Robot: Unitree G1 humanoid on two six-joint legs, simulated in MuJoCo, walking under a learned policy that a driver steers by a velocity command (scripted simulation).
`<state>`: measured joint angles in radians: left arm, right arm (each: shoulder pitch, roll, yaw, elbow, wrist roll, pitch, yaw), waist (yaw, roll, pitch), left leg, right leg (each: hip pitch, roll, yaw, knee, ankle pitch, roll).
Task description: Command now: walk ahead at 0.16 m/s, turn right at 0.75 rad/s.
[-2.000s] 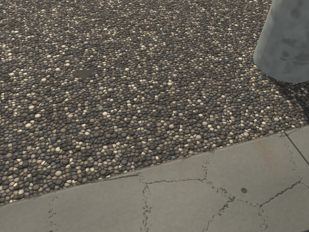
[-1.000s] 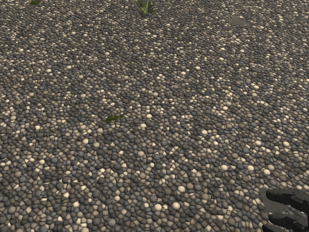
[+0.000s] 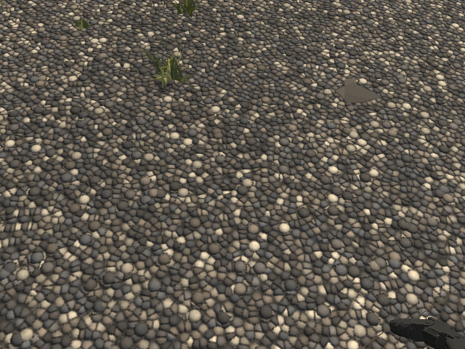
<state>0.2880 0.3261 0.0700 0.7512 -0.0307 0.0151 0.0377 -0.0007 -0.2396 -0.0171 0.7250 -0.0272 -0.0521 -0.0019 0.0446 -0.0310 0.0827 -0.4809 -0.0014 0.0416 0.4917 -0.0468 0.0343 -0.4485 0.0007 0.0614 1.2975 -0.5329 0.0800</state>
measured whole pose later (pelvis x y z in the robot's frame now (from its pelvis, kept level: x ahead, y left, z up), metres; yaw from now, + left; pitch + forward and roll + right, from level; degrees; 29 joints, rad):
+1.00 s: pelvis +0.46 -0.21 +0.01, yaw -38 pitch +2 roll +3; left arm 0.11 0.27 0.02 0.61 -0.01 -0.10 -0.01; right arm 0.49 -0.26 -0.06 0.94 0.01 -0.09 0.02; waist -0.10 -0.05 -0.01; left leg -0.08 -0.06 -0.01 0.35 -0.30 0.04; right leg -0.69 -0.10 0.04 1.07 -0.25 -0.04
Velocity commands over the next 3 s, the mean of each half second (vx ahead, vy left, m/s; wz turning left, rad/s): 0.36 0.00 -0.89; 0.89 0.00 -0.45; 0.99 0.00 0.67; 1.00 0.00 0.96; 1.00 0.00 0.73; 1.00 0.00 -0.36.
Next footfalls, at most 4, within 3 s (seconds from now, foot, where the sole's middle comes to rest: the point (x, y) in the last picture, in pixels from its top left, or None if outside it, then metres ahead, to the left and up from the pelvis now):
0.34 right None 0.06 -0.12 -0.76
0.76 left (275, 316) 0.50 -0.09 -0.76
1.18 right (434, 278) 0.64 -0.56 -0.76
1.60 left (378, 151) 1.12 -0.47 -0.76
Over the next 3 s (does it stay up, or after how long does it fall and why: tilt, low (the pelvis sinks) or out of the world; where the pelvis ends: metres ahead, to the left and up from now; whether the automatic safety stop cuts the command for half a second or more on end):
stays up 2.05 -0.10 -0.02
